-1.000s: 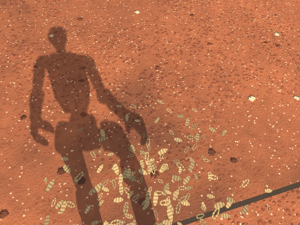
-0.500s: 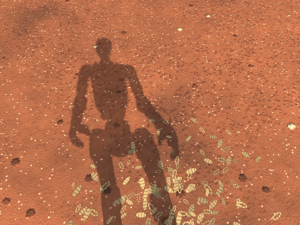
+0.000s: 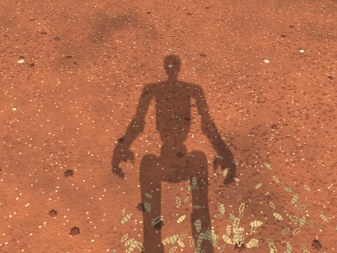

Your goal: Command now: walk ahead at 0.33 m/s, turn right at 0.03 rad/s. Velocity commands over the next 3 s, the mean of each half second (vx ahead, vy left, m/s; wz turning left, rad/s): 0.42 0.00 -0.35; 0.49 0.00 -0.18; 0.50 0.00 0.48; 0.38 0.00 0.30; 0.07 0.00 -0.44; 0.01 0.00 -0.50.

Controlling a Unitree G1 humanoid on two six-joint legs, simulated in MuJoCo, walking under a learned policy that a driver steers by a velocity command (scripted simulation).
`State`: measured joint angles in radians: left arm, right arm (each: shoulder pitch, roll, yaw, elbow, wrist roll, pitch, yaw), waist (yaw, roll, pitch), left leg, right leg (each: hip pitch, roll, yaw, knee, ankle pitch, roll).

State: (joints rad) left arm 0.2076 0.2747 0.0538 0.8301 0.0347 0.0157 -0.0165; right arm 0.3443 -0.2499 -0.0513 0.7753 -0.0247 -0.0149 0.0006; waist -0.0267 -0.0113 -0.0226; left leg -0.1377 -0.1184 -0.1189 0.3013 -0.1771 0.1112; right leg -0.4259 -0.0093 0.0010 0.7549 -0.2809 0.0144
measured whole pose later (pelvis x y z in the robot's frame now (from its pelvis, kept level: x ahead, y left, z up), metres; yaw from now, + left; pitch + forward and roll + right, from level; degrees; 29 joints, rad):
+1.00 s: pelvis +0.48 -0.15 +0.00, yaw -19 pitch +1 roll +1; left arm 0.10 0.26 0.01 0.75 0.05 -0.04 -0.04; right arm 0.44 -0.26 -0.04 0.92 -0.01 -0.06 0.01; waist -0.07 -0.03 0.03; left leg -0.13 -0.10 -0.05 0.32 -0.20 0.08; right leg -0.56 -0.05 0.03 0.79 -0.21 0.01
